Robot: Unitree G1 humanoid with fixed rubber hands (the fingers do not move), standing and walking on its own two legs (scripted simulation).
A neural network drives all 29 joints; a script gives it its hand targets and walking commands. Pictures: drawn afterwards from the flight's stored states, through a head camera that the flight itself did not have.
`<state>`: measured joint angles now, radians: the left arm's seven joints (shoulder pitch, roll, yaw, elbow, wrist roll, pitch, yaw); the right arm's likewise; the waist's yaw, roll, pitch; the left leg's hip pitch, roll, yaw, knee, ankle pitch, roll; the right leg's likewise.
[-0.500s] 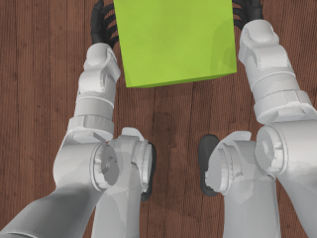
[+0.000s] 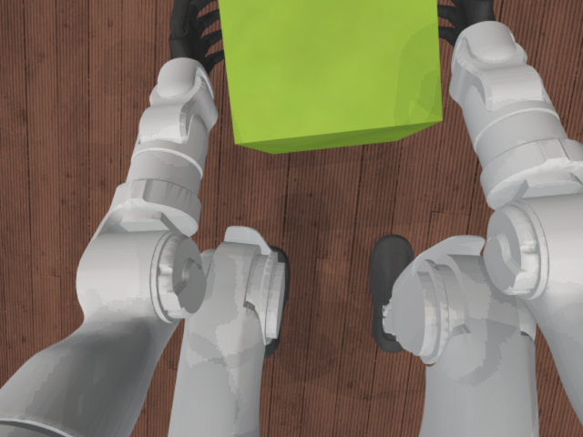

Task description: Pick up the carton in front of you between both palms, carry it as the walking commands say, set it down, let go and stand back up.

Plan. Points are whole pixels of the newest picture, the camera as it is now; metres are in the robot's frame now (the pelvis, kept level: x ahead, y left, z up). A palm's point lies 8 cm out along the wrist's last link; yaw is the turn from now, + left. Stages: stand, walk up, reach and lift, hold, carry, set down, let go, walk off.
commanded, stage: set down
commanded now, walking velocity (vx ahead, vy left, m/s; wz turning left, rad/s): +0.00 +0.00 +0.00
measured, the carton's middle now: (327, 66) +0.53 -0.01 -0.23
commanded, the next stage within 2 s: let go in 1.84 s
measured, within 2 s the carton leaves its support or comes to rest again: neither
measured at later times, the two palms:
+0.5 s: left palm (191, 64) +0.52 +0.15 -0.15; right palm (472, 31) +0.53 -0.17 -0.17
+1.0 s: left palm (147, 56) +0.51 +0.17 -0.10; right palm (538, 4) +0.53 -0.20 -0.11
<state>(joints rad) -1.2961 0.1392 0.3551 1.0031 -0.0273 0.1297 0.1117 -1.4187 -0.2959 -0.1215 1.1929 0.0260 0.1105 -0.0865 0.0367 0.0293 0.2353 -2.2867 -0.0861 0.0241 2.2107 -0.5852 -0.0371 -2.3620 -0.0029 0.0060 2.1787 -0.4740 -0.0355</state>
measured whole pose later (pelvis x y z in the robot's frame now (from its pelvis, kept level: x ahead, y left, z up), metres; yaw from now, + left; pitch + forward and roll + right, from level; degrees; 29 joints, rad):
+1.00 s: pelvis +0.01 +0.01 +0.03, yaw -1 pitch +37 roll +2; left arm -1.13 0.22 0.15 0.82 -0.23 0.08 0.18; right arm -1.25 -0.42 -0.07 0.99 0.19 0.07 -0.06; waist 0.04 0.02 0.23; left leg -2.17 -0.09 0.03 2.15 -0.62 -0.01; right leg -2.23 0.00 0.02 2.11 -0.52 -0.01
